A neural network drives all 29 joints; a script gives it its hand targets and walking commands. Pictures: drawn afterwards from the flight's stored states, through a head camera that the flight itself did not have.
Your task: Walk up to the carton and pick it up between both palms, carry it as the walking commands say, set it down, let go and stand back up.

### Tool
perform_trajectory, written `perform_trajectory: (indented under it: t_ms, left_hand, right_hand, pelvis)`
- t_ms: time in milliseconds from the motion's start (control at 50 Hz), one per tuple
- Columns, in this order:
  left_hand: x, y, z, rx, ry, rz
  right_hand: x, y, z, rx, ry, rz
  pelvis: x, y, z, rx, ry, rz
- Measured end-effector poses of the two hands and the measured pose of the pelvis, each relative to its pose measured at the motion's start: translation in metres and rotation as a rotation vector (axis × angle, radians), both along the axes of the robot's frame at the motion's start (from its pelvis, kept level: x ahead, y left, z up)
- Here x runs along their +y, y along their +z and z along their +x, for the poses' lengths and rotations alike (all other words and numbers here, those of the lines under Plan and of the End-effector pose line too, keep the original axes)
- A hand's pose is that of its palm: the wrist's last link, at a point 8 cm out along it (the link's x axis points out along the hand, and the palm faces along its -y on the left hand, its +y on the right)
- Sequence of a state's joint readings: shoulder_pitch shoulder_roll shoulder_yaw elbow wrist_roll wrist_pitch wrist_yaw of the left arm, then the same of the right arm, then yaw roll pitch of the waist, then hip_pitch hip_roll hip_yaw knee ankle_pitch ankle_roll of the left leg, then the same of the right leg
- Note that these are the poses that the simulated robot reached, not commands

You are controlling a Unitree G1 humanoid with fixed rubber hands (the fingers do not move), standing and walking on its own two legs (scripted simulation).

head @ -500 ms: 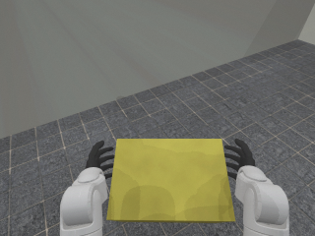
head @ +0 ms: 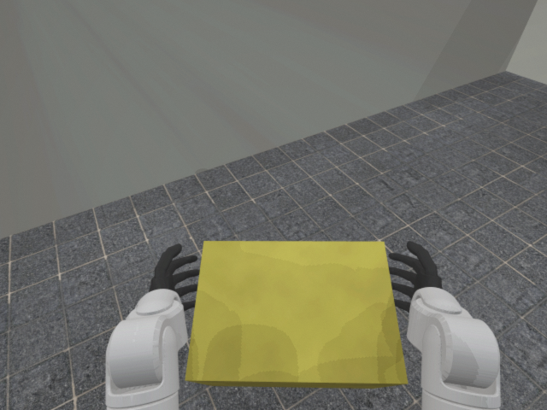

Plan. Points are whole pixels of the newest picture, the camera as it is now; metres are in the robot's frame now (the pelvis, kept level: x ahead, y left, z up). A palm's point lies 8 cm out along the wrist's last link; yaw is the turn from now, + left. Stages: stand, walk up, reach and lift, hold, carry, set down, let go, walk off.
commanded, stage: carry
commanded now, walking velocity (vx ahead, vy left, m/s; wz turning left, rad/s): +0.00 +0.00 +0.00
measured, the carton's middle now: (292, 318) +0.27 +0.00 +0.01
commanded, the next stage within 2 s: hold in 0.40 s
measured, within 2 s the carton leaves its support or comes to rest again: neither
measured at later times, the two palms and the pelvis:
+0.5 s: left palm (181, 320) +0.26 +0.16 +0.04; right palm (416, 320) +0.25 -0.18 +0.04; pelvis -0.02 +0.00 +0.00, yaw -1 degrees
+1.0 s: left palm (192, 318) +0.26 +0.14 +0.03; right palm (430, 326) +0.25 -0.20 +0.03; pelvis -0.05 -0.02 +0.00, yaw -4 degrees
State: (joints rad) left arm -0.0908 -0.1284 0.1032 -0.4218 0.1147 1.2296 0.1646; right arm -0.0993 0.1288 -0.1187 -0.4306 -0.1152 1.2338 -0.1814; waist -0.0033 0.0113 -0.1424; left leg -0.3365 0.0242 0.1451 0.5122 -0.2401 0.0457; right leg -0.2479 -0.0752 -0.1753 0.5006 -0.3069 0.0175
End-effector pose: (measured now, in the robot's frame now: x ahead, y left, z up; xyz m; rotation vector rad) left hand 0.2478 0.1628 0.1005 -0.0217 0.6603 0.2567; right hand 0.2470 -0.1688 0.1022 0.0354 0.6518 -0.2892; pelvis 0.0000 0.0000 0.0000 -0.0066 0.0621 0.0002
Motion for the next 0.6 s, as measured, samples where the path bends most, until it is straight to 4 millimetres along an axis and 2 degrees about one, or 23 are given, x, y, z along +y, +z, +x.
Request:
perform_trajectory:
  t_ms: [400,440,480,520,560,600]
  left_hand:
    - [-0.003,-0.002,-0.003,0.003,-0.001,-0.001]
    - [-0.003,-0.018,0.004,0.028,-0.028,0.021]
    - [-0.004,-0.051,0.010,0.089,-0.074,0.052]
    - [-0.006,-0.075,0.002,0.123,-0.107,0.074]
    - [-0.008,-0.086,-0.013,0.123,-0.105,0.063]
    - [-0.008,-0.088,-0.022,0.096,-0.087,0.036]
  right_hand:
    - [-0.003,-0.002,-0.004,0.002,0.001,-0.001]
    - [-0.005,-0.018,0.003,0.028,0.032,-0.018]
    - [-0.008,-0.052,0.009,0.089,0.072,-0.040]
    - [-0.011,-0.076,0.000,0.123,0.090,-0.063]
    - [-0.012,-0.086,-0.013,0.124,0.095,-0.071]
    - [-0.013,-0.088,-0.020,0.100,0.096,-0.060]
  pelvis:
    - [-0.003,0.000,-0.006,-0.001,-0.001,-0.001]
    - [-0.004,0.003,-0.012,-0.074,-0.007,-0.001]
    - [-0.003,0.004,-0.015,-0.124,-0.019,0.001]
    - [-0.003,0.006,-0.015,-0.129,-0.024,0.002]
    - [-0.003,0.007,-0.013,-0.119,-0.021,0.003]
    - [-0.004,0.006,-0.012,-0.119,-0.020,0.006]
